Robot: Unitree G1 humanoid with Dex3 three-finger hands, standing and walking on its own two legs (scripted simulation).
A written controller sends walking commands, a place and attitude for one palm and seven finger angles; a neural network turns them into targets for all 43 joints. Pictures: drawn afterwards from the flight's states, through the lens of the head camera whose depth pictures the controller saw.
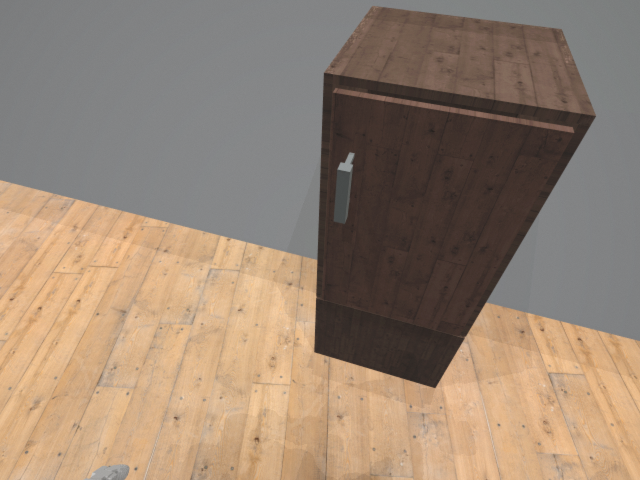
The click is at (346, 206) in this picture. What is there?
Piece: cupboard door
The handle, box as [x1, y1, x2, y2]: [334, 152, 354, 223]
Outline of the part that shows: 350,152 345,162 341,162 337,169 334,221 344,223 347,216 349,201 349,190 352,170 351,162 354,153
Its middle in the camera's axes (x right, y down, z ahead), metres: +0.05 -0.10 +0.73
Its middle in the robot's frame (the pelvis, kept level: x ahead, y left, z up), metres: +0.62 -0.01 +0.01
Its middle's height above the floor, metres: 0.79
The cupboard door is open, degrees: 0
